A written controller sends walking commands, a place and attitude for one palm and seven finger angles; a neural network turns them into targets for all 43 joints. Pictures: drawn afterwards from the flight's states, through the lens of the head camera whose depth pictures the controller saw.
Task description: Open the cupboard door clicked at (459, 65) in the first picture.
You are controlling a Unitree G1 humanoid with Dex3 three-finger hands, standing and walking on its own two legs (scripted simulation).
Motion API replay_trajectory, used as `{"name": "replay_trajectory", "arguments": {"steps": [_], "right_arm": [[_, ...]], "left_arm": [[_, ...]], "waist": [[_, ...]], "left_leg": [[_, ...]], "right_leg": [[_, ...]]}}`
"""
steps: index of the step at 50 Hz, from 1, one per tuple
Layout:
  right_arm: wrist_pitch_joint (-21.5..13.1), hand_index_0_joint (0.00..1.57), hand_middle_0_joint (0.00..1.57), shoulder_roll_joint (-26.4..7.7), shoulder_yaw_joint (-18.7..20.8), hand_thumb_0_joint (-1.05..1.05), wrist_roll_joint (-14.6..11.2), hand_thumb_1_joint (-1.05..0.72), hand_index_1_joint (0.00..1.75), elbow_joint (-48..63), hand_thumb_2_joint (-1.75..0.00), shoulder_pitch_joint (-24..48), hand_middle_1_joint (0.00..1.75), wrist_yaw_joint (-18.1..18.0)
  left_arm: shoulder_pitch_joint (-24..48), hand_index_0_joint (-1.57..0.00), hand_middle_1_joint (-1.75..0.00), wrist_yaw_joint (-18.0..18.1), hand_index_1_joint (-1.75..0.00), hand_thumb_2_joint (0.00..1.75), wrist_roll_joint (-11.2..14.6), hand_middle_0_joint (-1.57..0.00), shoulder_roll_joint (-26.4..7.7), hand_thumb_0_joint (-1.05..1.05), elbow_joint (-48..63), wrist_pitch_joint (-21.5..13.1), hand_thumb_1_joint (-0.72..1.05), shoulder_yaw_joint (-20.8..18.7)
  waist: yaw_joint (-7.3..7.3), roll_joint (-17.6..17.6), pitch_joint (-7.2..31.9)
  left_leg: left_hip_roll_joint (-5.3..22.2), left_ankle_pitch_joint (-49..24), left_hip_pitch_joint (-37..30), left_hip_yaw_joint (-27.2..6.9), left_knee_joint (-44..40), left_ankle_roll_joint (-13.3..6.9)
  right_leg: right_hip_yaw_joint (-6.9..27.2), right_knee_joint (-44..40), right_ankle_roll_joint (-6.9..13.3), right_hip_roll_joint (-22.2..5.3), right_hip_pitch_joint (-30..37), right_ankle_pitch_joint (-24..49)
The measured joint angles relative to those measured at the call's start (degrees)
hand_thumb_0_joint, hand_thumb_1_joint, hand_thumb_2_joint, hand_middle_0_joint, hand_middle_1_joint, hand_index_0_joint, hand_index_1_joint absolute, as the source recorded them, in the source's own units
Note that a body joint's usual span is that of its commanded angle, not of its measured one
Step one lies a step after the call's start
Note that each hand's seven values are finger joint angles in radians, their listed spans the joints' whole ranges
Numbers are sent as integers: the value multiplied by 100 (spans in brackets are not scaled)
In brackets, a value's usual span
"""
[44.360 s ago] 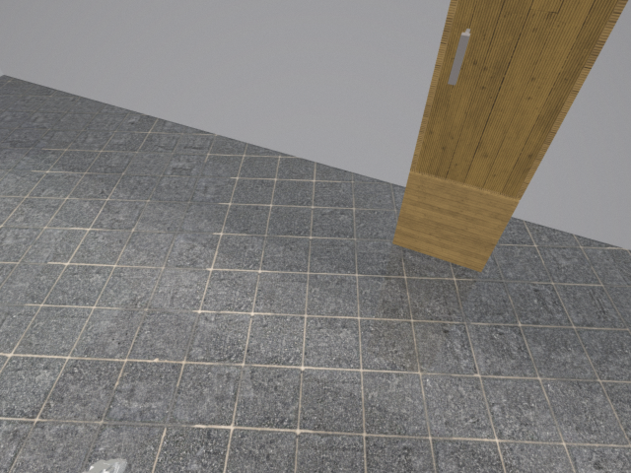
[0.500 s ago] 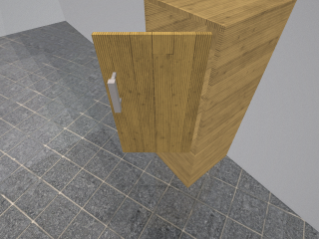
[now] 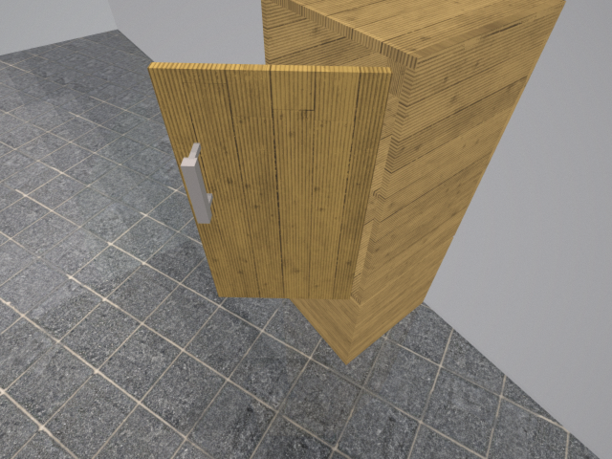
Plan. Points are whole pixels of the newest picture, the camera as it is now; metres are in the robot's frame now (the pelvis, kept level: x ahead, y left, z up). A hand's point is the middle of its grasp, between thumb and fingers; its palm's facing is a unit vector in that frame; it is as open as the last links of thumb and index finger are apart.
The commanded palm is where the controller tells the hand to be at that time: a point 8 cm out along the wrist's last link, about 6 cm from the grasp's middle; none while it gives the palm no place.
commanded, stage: raise the hand with hooked fingers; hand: left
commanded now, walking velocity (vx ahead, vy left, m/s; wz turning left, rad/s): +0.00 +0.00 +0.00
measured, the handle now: (200, 184) +0.52 +0.21 +0.06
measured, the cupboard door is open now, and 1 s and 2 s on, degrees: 51 51 51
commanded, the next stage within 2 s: none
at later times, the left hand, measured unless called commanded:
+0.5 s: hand (145, 448) +0.14 +0.21 -0.04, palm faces +0.16 -0.99 -0.03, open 9.2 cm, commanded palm +0.14 +0.26 -0.02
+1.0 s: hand (119, 377) +0.21 +0.24 +0.02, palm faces +0.05 -1.00 -0.06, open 12.2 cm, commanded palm +0.18 +0.30 +0.03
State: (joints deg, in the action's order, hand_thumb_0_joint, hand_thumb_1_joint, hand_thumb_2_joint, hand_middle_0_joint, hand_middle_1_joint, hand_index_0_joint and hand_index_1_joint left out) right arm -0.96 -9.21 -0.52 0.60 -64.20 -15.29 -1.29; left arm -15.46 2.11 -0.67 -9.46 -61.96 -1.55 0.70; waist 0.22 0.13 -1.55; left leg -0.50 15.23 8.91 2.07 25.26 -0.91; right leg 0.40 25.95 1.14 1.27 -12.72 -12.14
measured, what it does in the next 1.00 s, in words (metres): lowers itself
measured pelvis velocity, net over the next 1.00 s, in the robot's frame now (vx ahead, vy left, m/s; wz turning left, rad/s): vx -0.01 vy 0.01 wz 0.05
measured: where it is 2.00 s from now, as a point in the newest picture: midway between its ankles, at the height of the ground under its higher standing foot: outside the picture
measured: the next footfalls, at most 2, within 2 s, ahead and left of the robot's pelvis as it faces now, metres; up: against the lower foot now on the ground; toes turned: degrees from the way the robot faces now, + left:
none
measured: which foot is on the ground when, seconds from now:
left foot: down 0.00-1.00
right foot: down 0.00-1.00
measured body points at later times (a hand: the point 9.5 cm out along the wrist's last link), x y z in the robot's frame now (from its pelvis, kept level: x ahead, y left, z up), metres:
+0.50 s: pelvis -0.01 -0.02 -0.08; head +0.03 +0.01 +0.37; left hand +0.13 +0.26 -0.03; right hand +0.25 -0.23 -0.11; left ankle -0.02 +0.11 -0.74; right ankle +0.02 -0.11 -0.74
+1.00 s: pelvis -0.01 +0.01 -0.05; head +0.02 +0.01 +0.40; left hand +0.20 +0.30 +0.02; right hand +0.14 -0.25 -0.12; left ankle -0.02 +0.11 -0.74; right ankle +0.02 -0.11 -0.74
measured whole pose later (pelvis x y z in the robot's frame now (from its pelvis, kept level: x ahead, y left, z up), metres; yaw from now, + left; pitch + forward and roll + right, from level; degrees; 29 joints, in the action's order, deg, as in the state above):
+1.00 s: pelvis -0.01 +0.01 -0.05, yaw +3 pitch +9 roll -2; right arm -14.0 -16.5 -0.5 -2.5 -32.7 -18.1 -4.6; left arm -15.8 -21.4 19.5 -18.4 -5.0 -17.2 -17.2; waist 0.8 1.0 5.5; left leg -0.7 27.0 35.9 -1.4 54.2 -1.4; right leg -3.5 50.9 1.0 0.6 -36.9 -22.8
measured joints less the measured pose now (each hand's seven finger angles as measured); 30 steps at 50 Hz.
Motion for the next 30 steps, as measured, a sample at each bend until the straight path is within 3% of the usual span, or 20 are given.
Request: {"name": "replay_trajectory", "arguments": {"steps": [1, 2, 5, 7, 9, 12, 14, 16, 18, 21, 24, 27, 30], "right_arm": [[-30, 20, 20, -18, -22, 1, -67, -91, 30, 247, -90, -87, 30, -24], [-244, 20, 20, -32, -39, 1, -121, -91, 30, 526, -90, -236, 30, -119], [-943, 20, 20, -170, 20, 1, -238, -91, 30, 1182, -90, -454, 30, -296], [-1229, 20, 20, -302, 97, 1, -185, -90, 30, 1582, -90, -349, 30, -272], [-1394, 20, 20, -409, 188, 1, -130, -90, 30, 1989, -90, -134, 30, -167], [-1516, 20, 20, -521, 323, 1, -73, -90, 30, 2608, -90, 259, 30, 26], [-1525, 20, 20, -605, 404, 1, -90, -90, 30, 3013, -90, 493, 30, 108], [-1464, 20, 20, -682, 457, 1, -147, -90, 30, 3350, -90, 657, 30, 101], [-1389, 20, 20, -741, 487, 1, -184, -90, 30, 3608, -90, 737, 30, 39], [-1303, 20, 20, -726, 471, 1, -188, -90, 30, 3801, -90, 745, 30, -59], [-1255, 20, 20, -635, 334, 1, -146, -90, 30, 3776, -90, 685, 30, -124], [-1236, 20, 20, -490, 122, 1, -146, -90, 30, 3579, -90, 627, 30, -147], [-1173, 20, 20, -317, -83, 1, -193, -90, 30, 3382, -90, 531, 30, -164]], "left_arm": [[-266, -20, -30, 4, -30, 90, 256, -20, 4, 1, 872, 330, 92, -120], [-602, -20, -30, 58, -30, 90, 430, -20, -7, 2, 1960, 425, 92, -242], [-1062, -20, -32, 294, -32, 89, 857, -21, 4, 2, 4216, -52, 91, -357], [-854, -20, -33, 140, -33, 88, 1050, -21, 37, 2, 4828, -674, 88, -526], [-588, -20, -35, -271, -35, 87, 1221, -21, 41, 2, 5019, -1476, 85, -736], [-453, -20, -38, -1203, -38, 85, 1457, -21, -16, 1, 5088, -2689, 79, -946], [-513, -21, -41, -1859, -41, 83, 1531, -21, -93, 1, 5091, -3152, 75, -1019], [-712, -21, -43, -2292, -43, 82, 1646, -21, -154, 0, 5176, -3099, 71, -1055], [-967, -22, -46, -2443, -46, 80, 1755, -22, -162, 1, 5312, -2801, 66, -1102], [-1268, -23, -51, -2287, -51, 77, 1791, -23, -163, 1, 5609, -2485, 59, -1233], [-1362, -23, -55, -2109, -55, 74, 1740, -23, -237, 1, 6075, -2465, 51, -1322], [-1119, -23, -59, -2184, -60, 71, 1734, -23, -386, 1, 6354, -2502, 44, -1337], [-705, -24, -64, -2409, -64, 68, 1811, -24, -553, 1, 6314, -2236, 37, -1360]], "waist": [[10, -9, -25], [-20, -42, -16], [77, 11, 185], [170, 63, 361], [174, 51, 578], [135, -66, 835], [81, -142, 900], [-1, -213, 955], [-94, -229, 989], [-224, -226, 982], [-312, -162, 912], [-320, -54, 847], [-259, 57, 794]], "left_leg": [[8, 44, 36, -8, 80, 4], [-13, 66, 36, -7, 102, 1], [-98, 158, 259, -163, 355, -2], [-143, 288, 671, -265, 747, -9], [-147, 481, 1214, -244, 1247, 6], [-106, 863, 2075, -153, 2136, 42], [-73, 1095, 2552, -130, 2701, 84], [-62, 1326, 2907, -123, 3141, 71], [-48, 1347, 3152, -180, 3441, 74], [-24, 1624, 3381, -330, 3772, 103], [11, 1681, 3501, -517, 3941, 141], [31, 1677, 3579, -653, 4010, 138], [50, 1616, 3570, -682, 3948, 137]], "right_leg": [[-11, 53, 1, 6, -24, -19], [-10, 141, 10, -14, -56, -66], [-165, 437, 7, -115, -227, -266], [-274, 779, -1, -172, -579, -420], [-264, 1284, 17, -182, -1136, -606], [-193, 2186, 61, -148, -2043, -950], [-178, 2746, 91, -121, -2535, -1178], [-179, 3176, 103, -113, -2895, -1373], [-238, 3453, 121, -103, -3108, -1518], [-392, 3635, 153, -86, -3239, -1636], [-578, 3637, 173, -55, -3235, -1655], [-712, 3573, 179, -33, -3217, -1616], [-739, 3448, 172, -11, -3176, -1527]]}}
